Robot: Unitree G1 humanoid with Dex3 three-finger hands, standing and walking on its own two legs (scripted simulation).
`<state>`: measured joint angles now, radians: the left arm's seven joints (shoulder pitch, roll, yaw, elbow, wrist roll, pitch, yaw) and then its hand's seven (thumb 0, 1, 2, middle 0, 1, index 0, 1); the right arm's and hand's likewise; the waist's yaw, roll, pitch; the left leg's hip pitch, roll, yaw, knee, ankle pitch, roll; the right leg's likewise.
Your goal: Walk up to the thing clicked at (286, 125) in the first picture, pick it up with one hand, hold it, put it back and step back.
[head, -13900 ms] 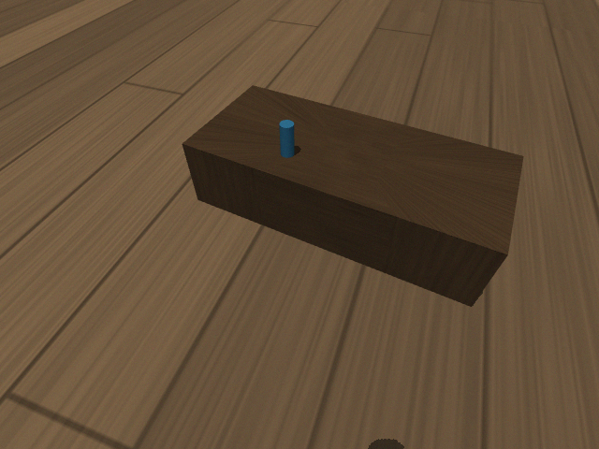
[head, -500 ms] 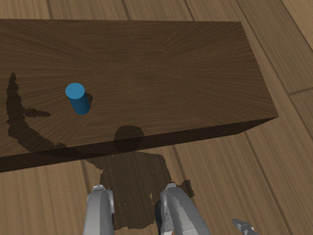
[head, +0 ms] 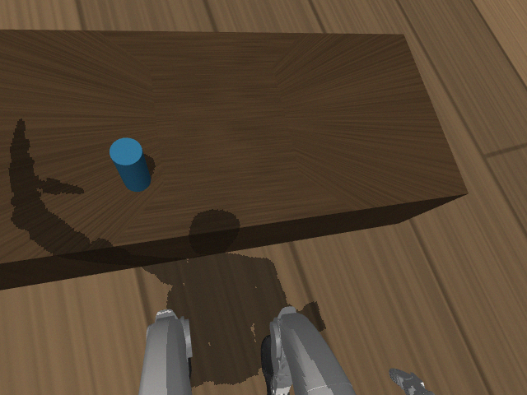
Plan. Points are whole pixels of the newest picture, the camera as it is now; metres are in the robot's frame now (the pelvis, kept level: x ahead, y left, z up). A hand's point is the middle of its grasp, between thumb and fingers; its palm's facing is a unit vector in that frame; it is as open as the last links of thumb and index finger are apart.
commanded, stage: go down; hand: left
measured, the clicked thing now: (132, 167) +0.54 +0.19 -0.24
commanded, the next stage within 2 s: approach in 1.68 s
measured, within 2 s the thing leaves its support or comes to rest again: neither
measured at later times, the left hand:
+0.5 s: hand out of the picture +0.47 +0.39 +0.06, palm faces +0.22 -0.98 -0.01, open 17.1 cm
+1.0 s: hand out of the picture +0.47 +0.39 +0.06, palm faces +0.22 -0.98 -0.01, open 17.2 cm
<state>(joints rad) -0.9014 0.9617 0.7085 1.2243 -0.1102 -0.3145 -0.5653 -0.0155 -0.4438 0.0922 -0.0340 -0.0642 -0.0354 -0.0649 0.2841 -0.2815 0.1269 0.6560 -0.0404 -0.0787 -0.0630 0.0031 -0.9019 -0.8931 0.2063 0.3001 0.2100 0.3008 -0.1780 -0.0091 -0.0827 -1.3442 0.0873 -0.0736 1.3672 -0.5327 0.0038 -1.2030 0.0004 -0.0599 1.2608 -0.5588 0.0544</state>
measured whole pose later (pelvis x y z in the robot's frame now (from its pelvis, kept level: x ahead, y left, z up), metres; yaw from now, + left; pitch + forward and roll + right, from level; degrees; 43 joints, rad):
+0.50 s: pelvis +0.00 +0.00 +0.00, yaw +0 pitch +29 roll -7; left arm -0.89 0.97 0.72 1.22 -0.11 -0.32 -0.57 -0.02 -0.45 0.09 -0.03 -0.08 -0.04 -0.07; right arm 0.28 -0.29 0.12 0.65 -0.04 -0.07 -0.06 0.00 -0.90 -0.89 0.21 0.30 0.21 0.30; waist -0.18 -0.01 -0.09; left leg -1.36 0.09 -0.08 1.38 -0.53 0.00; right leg -1.22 0.00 -0.06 1.28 -0.56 0.05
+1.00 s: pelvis +0.00 +0.00 +0.00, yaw +0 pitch +29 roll -7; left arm -0.88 0.96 0.72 1.21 -0.12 -0.31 -0.57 -0.02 -0.48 0.09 -0.03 -0.08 -0.04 -0.08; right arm 0.28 -0.28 0.12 0.65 -0.04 -0.07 -0.06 0.00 -0.90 -0.89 0.21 0.30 0.21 0.30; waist -0.17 -0.01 -0.09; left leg -1.36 0.09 -0.08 1.38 -0.54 0.00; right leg -1.22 0.00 -0.06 1.28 -0.57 0.05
